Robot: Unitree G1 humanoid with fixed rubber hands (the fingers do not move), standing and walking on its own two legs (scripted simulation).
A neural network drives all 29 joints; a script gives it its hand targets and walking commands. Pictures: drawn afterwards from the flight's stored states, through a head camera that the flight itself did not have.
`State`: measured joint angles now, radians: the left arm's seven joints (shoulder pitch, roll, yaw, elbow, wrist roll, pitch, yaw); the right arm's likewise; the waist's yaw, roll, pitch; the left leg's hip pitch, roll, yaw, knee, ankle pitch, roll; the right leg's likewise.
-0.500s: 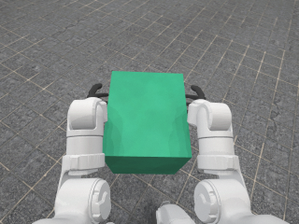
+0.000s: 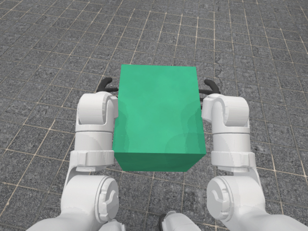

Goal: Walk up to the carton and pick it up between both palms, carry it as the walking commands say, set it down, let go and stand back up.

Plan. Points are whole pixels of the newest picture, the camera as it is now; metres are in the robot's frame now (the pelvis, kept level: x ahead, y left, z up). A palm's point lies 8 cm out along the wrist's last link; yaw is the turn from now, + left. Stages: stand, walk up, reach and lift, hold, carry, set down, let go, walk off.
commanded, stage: carry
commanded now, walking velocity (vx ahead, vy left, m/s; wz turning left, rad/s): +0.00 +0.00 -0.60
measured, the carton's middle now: (156, 122) +0.38 -0.04 +0.02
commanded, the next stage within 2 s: none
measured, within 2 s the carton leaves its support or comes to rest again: neither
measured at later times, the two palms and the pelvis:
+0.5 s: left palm (155, 157) +0.25 -0.02 +0.09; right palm (285, 174) +0.19 -0.27 +0.09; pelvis -0.10 -0.06 +0.00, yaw -11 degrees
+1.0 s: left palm out of the picture +0.09 -0.11 +0.09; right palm out of the picture +0.03 -0.37 +0.08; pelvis -0.23 -0.17 +0.01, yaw -12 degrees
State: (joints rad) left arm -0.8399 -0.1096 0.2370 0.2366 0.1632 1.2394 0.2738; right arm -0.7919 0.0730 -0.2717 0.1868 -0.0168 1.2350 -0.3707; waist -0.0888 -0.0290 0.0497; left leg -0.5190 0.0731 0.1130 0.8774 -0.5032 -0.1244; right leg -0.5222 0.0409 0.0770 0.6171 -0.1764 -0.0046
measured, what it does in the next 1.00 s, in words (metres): walks backwards: left foot, then right foot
